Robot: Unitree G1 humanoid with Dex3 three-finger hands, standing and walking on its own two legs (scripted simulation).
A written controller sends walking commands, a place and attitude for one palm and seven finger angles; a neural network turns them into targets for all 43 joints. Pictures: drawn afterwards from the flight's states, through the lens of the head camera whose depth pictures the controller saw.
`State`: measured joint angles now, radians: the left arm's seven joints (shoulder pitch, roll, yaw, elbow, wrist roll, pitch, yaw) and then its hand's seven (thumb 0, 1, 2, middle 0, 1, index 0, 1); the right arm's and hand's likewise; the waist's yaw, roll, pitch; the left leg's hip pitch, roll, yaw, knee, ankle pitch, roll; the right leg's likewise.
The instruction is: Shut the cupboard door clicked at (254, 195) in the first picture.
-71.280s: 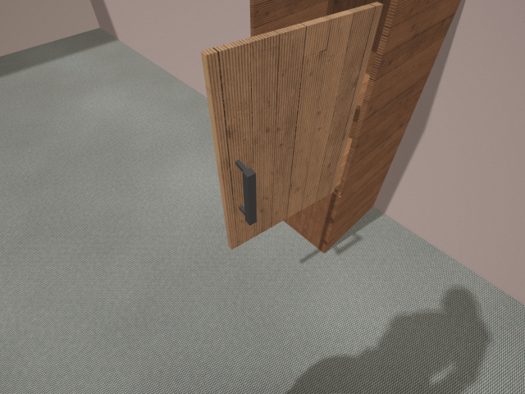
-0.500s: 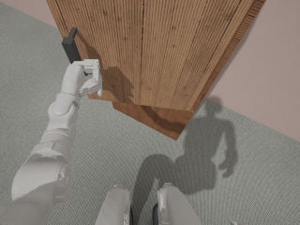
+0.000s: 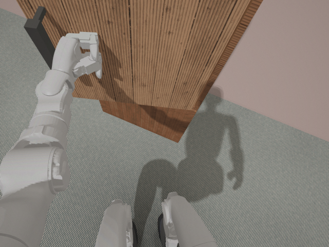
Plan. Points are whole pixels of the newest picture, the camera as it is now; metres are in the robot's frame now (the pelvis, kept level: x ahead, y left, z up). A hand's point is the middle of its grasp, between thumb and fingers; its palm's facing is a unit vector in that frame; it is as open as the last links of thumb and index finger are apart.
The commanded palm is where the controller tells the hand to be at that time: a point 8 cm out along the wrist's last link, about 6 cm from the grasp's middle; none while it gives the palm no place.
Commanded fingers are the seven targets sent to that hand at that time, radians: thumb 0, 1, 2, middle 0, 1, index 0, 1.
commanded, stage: push the door shut along its arc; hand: left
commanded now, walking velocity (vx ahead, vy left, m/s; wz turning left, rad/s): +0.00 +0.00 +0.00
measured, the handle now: (54, 50) +0.57 +0.19 +0.06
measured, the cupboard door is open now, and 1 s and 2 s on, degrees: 18 5 5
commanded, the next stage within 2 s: pull the fist back off the door in 0.56 s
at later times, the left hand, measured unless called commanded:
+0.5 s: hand (106, 52) +0.55 +0.08 +0.07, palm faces -0.40 -0.92 -0.05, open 3.5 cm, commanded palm +0.57 +0.09 +0.06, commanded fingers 0.00 0.90 0.90 -1.30 -1.50 -1.30 -1.50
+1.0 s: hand (121, 48) +0.58 +0.04 +0.05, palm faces +0.06 -0.99 -0.10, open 3.1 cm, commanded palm +0.54 +0.08 +0.06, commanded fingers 0.00 0.90 0.90 -1.30 -1.50 -1.30 -1.50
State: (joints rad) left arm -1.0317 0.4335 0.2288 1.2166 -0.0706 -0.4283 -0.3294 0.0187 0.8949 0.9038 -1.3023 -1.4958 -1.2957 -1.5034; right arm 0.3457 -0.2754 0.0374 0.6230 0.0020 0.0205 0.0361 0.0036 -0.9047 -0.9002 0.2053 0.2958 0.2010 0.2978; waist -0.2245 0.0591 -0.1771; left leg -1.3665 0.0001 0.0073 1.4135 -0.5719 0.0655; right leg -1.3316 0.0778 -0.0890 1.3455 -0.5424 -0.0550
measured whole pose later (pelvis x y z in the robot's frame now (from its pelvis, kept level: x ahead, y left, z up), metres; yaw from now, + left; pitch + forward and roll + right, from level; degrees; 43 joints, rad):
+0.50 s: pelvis +0.00 -0.01 -0.01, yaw +0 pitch +32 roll -5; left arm -1.22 0.50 0.13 1.27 -0.07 -0.30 -0.40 0.05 0.99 0.99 -1.30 -1.50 -1.29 -1.50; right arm 0.34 -0.28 0.04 0.67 -0.01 -0.05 0.02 0.00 -0.90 -0.90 0.21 0.30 0.20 0.30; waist -0.25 0.05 -0.17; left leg -1.45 0.00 -0.03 1.46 -0.58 0.05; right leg -1.40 0.08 -0.13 1.38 -0.55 -0.08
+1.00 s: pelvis +0.01 -0.01 -0.01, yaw +0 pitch +34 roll -3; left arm -1.12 0.31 0.27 1.21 0.12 -0.43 0.22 0.02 0.91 0.91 -1.30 -1.50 -1.29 -1.50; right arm 0.43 -0.21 0.02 0.67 -0.10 -0.01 0.15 0.00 -0.91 -0.90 0.21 0.30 0.20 0.30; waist -0.25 0.09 -0.18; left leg -1.43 0.01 0.02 1.41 -0.58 0.05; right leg -1.41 0.09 -0.08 1.36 -0.55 -0.07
